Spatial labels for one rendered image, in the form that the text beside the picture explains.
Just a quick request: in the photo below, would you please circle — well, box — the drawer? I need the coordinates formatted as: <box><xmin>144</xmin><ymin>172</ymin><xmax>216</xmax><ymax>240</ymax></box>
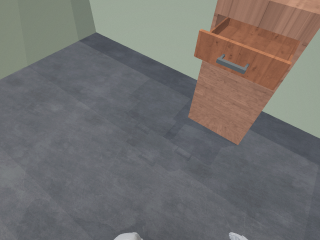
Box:
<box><xmin>194</xmin><ymin>17</ymin><xmax>301</xmax><ymax>90</ymax></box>

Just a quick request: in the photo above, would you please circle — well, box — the handle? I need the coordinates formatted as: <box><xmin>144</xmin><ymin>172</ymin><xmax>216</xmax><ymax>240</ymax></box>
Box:
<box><xmin>216</xmin><ymin>54</ymin><xmax>250</xmax><ymax>74</ymax></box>

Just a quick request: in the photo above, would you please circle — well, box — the cabinet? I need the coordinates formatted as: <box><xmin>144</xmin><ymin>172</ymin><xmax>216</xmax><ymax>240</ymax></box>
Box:
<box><xmin>188</xmin><ymin>0</ymin><xmax>320</xmax><ymax>145</ymax></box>

